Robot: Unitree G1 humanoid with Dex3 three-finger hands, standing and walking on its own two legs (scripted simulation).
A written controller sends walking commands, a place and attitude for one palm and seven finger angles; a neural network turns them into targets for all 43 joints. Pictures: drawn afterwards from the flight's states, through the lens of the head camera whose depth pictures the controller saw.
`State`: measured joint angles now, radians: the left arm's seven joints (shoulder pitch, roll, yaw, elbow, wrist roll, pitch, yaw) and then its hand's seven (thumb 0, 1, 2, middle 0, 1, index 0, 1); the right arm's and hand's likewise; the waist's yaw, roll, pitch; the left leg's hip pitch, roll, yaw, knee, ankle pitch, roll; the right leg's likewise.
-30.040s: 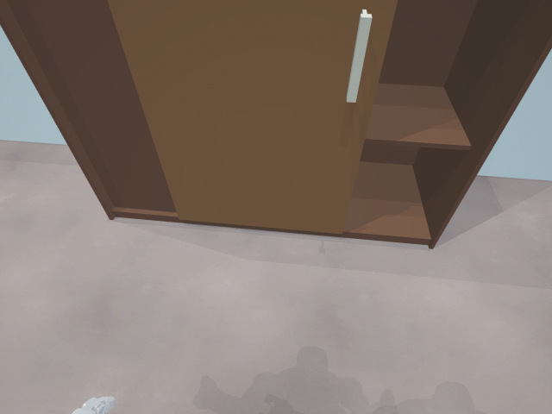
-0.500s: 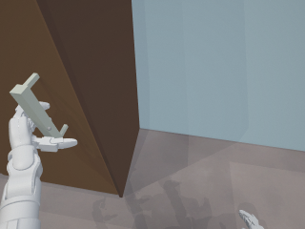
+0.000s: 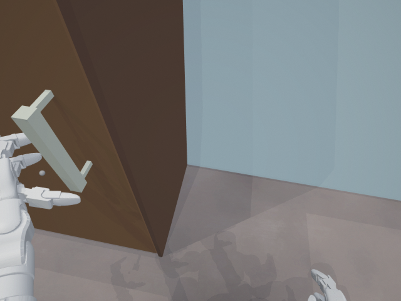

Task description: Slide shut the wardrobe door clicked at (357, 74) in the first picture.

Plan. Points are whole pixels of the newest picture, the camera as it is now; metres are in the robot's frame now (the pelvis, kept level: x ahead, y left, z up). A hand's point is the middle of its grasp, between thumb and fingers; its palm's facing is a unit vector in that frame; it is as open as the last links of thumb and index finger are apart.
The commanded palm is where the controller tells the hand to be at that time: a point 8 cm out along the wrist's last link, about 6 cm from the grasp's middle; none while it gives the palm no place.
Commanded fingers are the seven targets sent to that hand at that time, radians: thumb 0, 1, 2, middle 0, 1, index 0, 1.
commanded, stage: slip the hand off the handle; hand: left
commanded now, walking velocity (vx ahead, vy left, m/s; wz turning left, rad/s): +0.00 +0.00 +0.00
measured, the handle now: (63, 146) +0.36 +0.31 +0.10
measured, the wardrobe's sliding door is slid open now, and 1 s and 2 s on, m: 0.00 0.00 0.00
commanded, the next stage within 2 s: draw the hand back to the body in 1.02 s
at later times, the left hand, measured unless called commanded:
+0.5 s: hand (21, 175) +0.30 +0.37 +0.08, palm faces +0.49 -0.83 -0.28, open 14.7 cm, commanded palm +0.23 +0.40 +0.10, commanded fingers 0.00 -0.55 0.20 -0.25 -1.15 -0.25 -1.15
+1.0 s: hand out of the picture +0.21 +0.37 +0.08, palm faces +0.51 -0.81 -0.29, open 14.7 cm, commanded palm +0.16 +0.40 +0.10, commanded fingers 0.00 -0.55 0.20 -0.25 -1.15 -0.25 -1.15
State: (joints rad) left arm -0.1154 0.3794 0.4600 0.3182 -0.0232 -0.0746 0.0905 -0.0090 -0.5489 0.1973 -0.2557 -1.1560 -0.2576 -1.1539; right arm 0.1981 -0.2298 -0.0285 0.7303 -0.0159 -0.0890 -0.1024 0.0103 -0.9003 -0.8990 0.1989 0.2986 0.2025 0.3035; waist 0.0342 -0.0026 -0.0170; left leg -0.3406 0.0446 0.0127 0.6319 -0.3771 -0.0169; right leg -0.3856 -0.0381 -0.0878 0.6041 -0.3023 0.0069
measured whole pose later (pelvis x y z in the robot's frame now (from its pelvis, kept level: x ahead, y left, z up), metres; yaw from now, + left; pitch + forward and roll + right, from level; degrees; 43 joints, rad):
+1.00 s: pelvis -0.02 +0.01 +0.00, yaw +1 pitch +4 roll -1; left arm 0.11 0.43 0.52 0.22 -0.14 -0.10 -0.07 -0.01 -0.55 0.20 -0.25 -1.15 -0.26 -1.15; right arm 0.17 -0.23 0.01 0.69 0.01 -0.15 -0.13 0.01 -0.90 -0.90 0.20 0.30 0.20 0.30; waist 0.06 0.01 -0.03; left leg -0.38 0.03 -0.01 0.69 -0.38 -0.01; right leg -0.41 -0.05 -0.10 0.64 -0.29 0.01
